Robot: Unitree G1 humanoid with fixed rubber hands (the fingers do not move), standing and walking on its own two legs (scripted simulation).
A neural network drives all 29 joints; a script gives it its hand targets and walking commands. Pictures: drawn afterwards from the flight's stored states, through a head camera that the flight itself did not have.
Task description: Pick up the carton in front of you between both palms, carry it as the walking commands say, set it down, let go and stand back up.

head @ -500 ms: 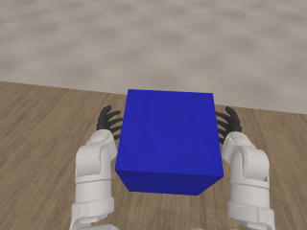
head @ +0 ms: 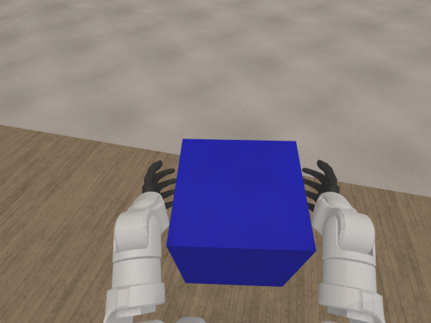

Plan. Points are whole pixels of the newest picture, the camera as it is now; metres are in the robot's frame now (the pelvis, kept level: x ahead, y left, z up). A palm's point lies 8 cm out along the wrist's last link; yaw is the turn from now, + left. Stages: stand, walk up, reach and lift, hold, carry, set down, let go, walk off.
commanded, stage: carry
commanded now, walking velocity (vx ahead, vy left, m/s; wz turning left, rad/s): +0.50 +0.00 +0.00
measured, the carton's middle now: (236, 218) +0.31 +0.01 -0.01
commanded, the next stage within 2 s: none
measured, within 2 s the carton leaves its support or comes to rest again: neither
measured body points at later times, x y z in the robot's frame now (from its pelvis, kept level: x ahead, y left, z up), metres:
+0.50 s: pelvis +0.31 +0.04 -0.03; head +0.31 +0.05 +0.42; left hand +0.64 +0.19 +0.05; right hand +0.63 -0.12 +0.06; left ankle +0.35 +0.09 -0.76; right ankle +0.18 -0.07 -0.65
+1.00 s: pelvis +0.61 +0.00 -0.09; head +0.62 +0.00 +0.36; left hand +0.93 +0.16 -0.02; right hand +0.94 -0.16 -0.02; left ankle +0.46 +0.10 -0.68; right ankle +0.68 -0.05 -0.80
